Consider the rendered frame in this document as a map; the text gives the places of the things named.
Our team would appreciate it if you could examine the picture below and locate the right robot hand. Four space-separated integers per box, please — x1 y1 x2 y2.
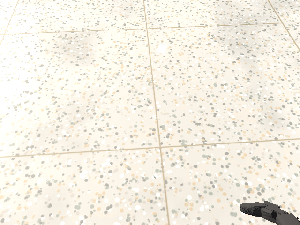
239 201 300 225

